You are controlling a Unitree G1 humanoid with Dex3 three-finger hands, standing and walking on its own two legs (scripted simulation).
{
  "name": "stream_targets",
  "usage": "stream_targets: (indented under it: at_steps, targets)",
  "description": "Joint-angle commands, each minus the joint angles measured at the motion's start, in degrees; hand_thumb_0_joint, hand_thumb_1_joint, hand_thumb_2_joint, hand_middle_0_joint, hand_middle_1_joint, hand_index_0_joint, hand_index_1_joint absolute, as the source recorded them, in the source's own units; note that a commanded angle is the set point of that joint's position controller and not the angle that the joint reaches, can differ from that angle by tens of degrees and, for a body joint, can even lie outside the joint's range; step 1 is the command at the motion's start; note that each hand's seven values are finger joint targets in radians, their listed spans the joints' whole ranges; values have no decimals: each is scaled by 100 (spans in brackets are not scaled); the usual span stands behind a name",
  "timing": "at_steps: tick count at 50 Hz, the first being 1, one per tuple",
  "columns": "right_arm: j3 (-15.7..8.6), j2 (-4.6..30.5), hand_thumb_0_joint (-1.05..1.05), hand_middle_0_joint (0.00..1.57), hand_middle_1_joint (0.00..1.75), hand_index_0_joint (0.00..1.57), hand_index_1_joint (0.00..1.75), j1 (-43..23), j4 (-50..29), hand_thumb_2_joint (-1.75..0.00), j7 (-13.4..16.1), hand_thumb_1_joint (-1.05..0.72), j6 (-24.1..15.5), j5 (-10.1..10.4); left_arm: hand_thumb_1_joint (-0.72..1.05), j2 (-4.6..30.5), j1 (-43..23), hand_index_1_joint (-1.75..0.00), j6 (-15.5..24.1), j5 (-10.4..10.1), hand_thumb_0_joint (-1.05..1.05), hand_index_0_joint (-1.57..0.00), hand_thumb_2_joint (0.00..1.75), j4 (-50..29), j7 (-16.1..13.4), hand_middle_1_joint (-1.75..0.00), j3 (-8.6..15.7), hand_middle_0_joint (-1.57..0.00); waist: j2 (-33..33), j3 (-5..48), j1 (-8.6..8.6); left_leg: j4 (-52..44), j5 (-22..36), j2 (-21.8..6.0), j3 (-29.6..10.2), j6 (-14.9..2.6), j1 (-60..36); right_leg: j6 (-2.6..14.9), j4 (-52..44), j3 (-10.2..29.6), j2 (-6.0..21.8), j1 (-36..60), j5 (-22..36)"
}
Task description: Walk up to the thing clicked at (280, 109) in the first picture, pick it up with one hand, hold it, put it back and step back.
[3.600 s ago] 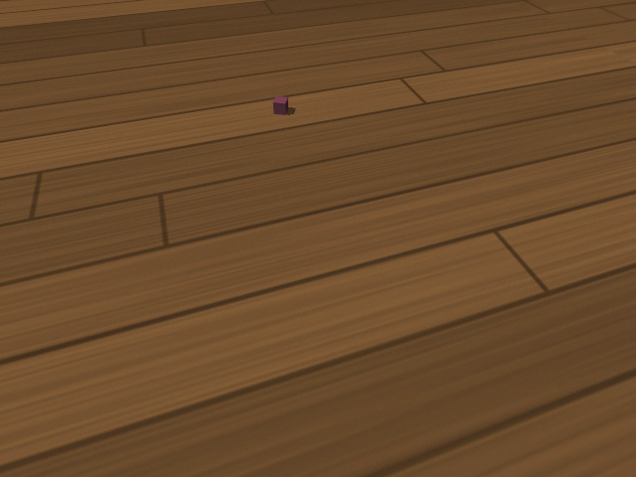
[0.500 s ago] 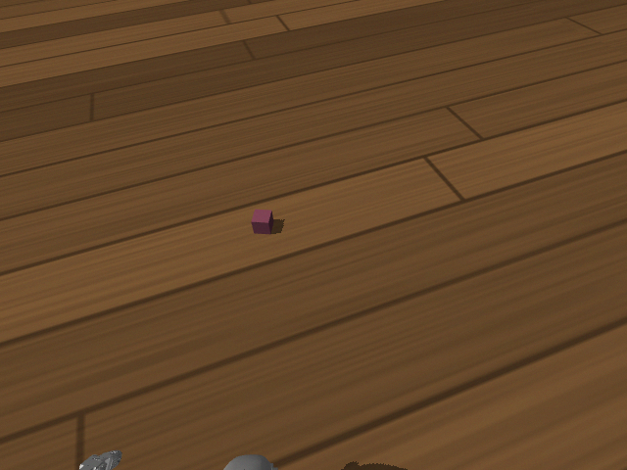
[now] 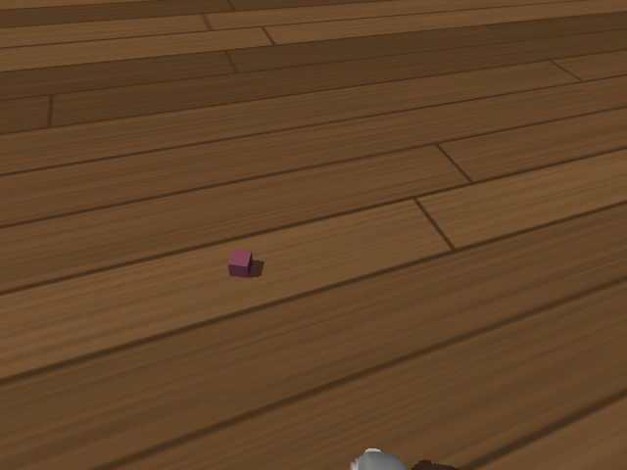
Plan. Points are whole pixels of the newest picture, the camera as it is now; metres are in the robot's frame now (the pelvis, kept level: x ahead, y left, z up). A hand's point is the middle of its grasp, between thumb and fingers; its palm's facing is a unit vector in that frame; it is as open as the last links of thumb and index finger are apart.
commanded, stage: walk up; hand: left
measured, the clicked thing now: (240, 263) +0.95 +0.24 -0.74
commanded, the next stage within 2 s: none
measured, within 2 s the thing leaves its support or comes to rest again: neither
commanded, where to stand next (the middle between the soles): +0.57 -0.02 m, yaw +1 degrees
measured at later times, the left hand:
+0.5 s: hand (157, 400) +0.24 +0.22 -0.13, palm faces +0.01 -0.92 -0.39, open 7.3 cm
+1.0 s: hand (174, 301) +0.42 +0.25 -0.14, palm faces -0.05 -0.91 -0.41, open 7.3 cm
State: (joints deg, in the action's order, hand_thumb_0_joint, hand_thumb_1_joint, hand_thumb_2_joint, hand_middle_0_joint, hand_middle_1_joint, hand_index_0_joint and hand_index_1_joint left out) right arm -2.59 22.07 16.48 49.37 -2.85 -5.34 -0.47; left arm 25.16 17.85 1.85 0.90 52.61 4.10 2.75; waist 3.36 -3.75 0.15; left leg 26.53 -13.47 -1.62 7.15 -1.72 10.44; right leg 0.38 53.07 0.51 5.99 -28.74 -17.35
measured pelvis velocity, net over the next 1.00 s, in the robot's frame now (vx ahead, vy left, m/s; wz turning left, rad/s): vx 0.37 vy -0.04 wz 0.01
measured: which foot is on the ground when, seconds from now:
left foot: down 0.00-0.20, up 0.22-0.58, down 0.60-1.00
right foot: up 0.00-0.16, down 0.18-0.62, up 0.64-0.98, down 1.00-1.00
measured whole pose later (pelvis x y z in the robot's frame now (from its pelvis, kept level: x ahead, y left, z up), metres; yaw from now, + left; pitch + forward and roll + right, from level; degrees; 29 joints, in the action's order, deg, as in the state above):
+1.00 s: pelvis +0.37 -0.04 -0.01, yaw +0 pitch -3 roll +1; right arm -3.3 24.8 20.1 49.1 -3.2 -2.5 -0.8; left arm 24.7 18.0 3.6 1.2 52.0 3.6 3.3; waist -0.5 -3.1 -1.3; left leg 35.6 -21.5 -3.0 5.7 -1.0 11.1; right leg 0.8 35.5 -1.7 4.5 -21.6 -13.3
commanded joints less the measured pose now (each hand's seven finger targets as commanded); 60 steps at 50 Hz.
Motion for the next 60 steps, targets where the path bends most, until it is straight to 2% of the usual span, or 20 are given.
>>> stream_targets:
  at_steps: [1, 6, 8, 9, 10, 11, 16, 25, 29, 30, 31, 32, 37, 45, 49, 50, 51, 52, 56, 60]
  targets:
    - [-517, 1762, 0, 20, 30, 20, 30, 31, -390, -90, 73, -90, -143, 28, 90, 975, -296, -30, 154, 13, 0, -20, 90, -473, 56, -30, 326, -20, -1133, -195, -151, -1575, -1090, -1387, -1215, -1083, 161, -56, -903, -59, 188, -211, 582]
    - [-502, 1736, 0, 20, 30, 20, 30, -108, -430, -90, 68, -90, -69, 15, 90, 918, -401, -30, 263, -3, 0, -20, 90, -400, 50, -30, 360, -20, -915, -3, 1, -756, -148, -1276, -851, -913, 372, 37, -1891, -453, -144, 971, 889]
    - [-415, 1522, 0, 20, 30, 20, 30, -7, -463, -90, 92, -90, -19, 6, 90, 1125, 294, -30, 340, 4, 0, -20, 90, -185, -43, -30, 481, -20, -321, 434, 372, 638, 437, -1037, -681, -647, 721, 138, -2181, -381, -338, 2362, 641]
    - [-280, 1156, 0, 20, 30, 20, 30, 272, -455, -90, 95, -90, -15, 21, 90, 1391, 807, -30, 405, 23, 0, -20, 90, -89, -121, -30, 579, -20, 685, 790, 588, 2223, 405, -514, -198, -448, 1149, 308, -2779, 230, 26, 3083, -146]
    - [-155, 800, 0, 20, 30, 20, 30, 398, -602, -90, 88, -90, -4, 60, 90, 1970, 1016, -30, 452, 5, 0, -20, 90, -196, -203, -30, 692, -20, 1833, 857, 587, 3609, -1557, 222, -117, -90, 2436, 804, -3703, 2876, 1564, 3586, -800]
    - [-313, 1390, 0, 20, 30, 20, 30, 9, -499, -90, 172, -90, 58, 6, 90, 2089, 879, -30, 421, -57, 0, -20, 90, -247, -205, -30, 654, -20, 1159, 581, 664, 4138, -1839, 128, -683, -58, 2869, 1450, -3918, 3795, 1992, 3242, -800]
    - [-350, 1356, 0, 20, 30, 20, 30, 470, 5, -90, 65, -90, 166, 79, 90, 1354, -63, -30, 415, -127, 0, -20, 90, -546, -285, -30, 428, -20, 721, 134, 67, 3465, -525, -269, -995, 1, 2066, 1083, -3772, 1032, 934, 2002, 839]
    - [-382, 1116, 0, 20, 30, 20, 30, -390, -288, -90, -126, -90, 111, -69, 90, 1426, 34, -30, 434, -54, 0, -20, 90, -800, -245, -30, 442, -20, 421, 58, 246, 1008, 295, -352, -539, 154, 1438, 1198, -3561, 376, 940, 1738, 458]
    - [-510, 1296, 0, 20, 30, 20, 30, 321, -37, -90, -67, -90, 24, -83, 90, 1276, -98, -30, 368, -47, 0, -20, 90, -869, -248, -30, 325, -20, -233, 421, -321, 404, 300, 35, -206, -78, -488, 846, -2154, -59, 658, 942, 1092]
    - [-629, 1623, 0, 20, 30, 20, 30, 879, 95, -90, 2, -90, -11, -105, 90, 993, 123, -30, 352, -47, 0, -20, 90, -874, -242, -30, 222, -20, -1184, 723, -567, 16, -542, -264, -828, -318, -1337, 637, -640, -397, 262, 404, 1172]
    - [-745, 2145, 0, 20, 30, 20, 30, 1116, -66, -90, 65, -90, -45, -144, 90, 537, 272, -30, 335, -122, 0, -20, 90, -968, -220, -30, 118, -20, -2418, 788, -574, -817, -1420, -1788, -3528, -824, -1914, 212, 911, -567, -595, -957, -878]
    - [-776, 2280, 0, 20, 30, 20, 30, 1015, -160, -90, 61, -90, -27, 47, 90, 1166, 157, -30, 265, -97, 0, -20, 90, -802, -340, -30, 272, -20, -1610, 657, -591, -1262, -1779, -2363, -4540, -1430, -1425, 292, 1447, 28, -528, -1113, -1496]
    - [-494, 1638, 0, 20, 30, 20, 30, 95, -366, -90, 123, -90, -31, 56, 90, 1122, 549, -30, 209, -98, 0, -20, 90, -344, -242, -30, 276, -20, -1160, -55, 3, -1188, -448, -1473, -1880, -1049, 212, 127, 655, 170, 43, -247, -342]
    - [-510, 1766, 0, 20, 30, 20, 30, -41, -572, -90, 43, -90, 18, -12, 90, 964, 9, -30, 259, -24, 0, -20, 90, -454, -89, -30, 337, -20, -1294, -86, -90, -1109, -1325, -1276, -1362, -1096, 714, 5, -1364, -306, -113, 583, 337]
    - [-364, 1394, 0, 20, 30, 20, 30, -130, -653, -90, 27, -90, 160, -19, 90, 1166, 841, -30, 383, 7, 0, -20, 90, -119, -209, -30, 481, -20, -300, 308, 407, 548, -1595, -851, -947, -696, 1567, 67, -2061, -344, -455, 2513, 356]
    - [-255, 1057, 0, 20, 30, 20, 30, 14, -676, -90, 29, -90, 171, -16, 90, 1437, 1220, -30, 446, 37, 0, -20, 90, -98, -286, -30, 565, -20, 789, 377, 631, 2127, -1273, -404, -470, -496, 2123, 257, -2901, 562, 54, 3051, -723]
    - [-141, 774, 0, 20, 30, 20, 30, 128, -790, -90, 24, -90, 177, -2, 90, 1937, 1295, -30, 521, 38, 0, -20, 90, -254, -355, -30, 646, -20, 1616, 335, 560, 3667, -1722, 278, -331, -109, 3146, 846, -3992, 3359, 1637, 3182, -1460]
    - [-327, 1393, 0, 20, 30, 20, 30, -238, -722, -90, 109, -90, 234, -54, 90, 2041, 1012, -30, 485, -53, 0, -20, 90, -334, -339, -30, 589, -20, 838, -53, 545, 3879, -1823, 57, -989, -45, 3209, 1408, -4163, 4024, 2056, 2512, -1566]
    - [-400, 1451, 0, 20, 30, 20, 30, 367, -206, -90, 53, -90, 287, 25, 90, 1562, 252, -30, 466, -120, 0, -20, 90, -519, -408, -30, 470, -20, 577, -52, 70, 3342, -761, -368, -1171, 36, 2570, 1148, -3723, 1670, 1157, 2098, -93]
    - [-398, 1199, 0, 20, 30, 20, 30, 125, -202, -90, -25, -90, 376, -54, 90, 1457, 221, -30, 454, -40, 0, -20, 90, -628, -433, -30, 401, -20, 721, -97, 123, 2358, -632, -331, -791, 159, 1992, 1212, -3428, 737, 955, 1542, 1196]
